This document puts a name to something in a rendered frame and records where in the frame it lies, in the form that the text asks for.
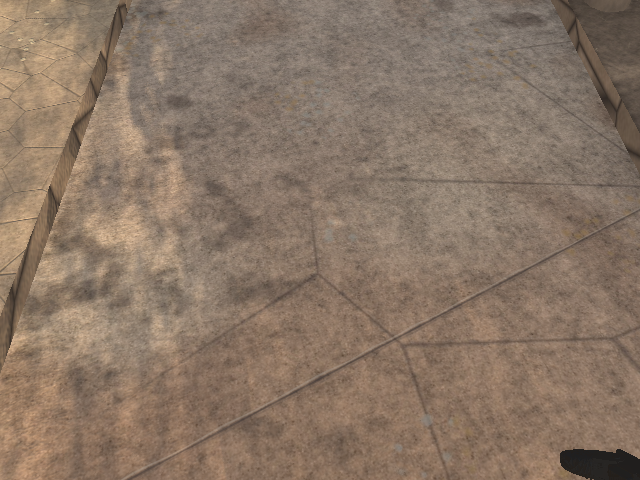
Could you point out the right robot hand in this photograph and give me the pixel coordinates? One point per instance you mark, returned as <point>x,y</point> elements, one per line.
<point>601,465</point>

